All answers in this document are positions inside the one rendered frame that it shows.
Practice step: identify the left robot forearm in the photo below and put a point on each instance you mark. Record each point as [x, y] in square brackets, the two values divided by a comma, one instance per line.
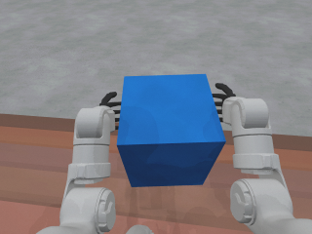
[91, 140]

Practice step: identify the left robot upper arm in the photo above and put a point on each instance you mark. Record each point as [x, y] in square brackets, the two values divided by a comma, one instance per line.
[85, 210]

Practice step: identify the right robot forearm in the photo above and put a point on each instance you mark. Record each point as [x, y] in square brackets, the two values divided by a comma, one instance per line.
[252, 136]

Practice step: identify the right robot upper arm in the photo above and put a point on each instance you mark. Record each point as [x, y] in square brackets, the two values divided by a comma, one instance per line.
[264, 205]

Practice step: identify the right robot hand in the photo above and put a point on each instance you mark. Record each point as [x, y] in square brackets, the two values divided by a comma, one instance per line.
[229, 94]

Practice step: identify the carton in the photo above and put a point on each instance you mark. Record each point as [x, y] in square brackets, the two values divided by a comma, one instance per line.
[169, 132]

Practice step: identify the robot left thigh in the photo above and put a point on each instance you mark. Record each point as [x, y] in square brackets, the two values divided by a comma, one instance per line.
[139, 229]

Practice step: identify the left robot hand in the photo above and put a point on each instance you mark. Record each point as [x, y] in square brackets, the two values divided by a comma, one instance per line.
[105, 102]

